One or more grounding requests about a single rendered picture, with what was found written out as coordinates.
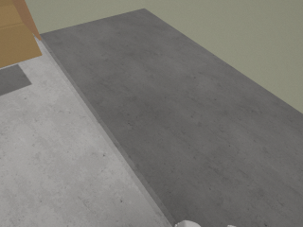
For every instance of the cupboard door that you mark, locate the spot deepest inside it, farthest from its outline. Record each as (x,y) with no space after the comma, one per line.
(26,17)

